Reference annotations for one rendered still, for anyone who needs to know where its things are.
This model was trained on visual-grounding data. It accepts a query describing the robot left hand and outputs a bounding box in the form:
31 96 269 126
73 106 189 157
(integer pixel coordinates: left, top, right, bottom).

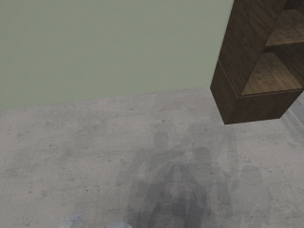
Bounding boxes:
59 213 85 228

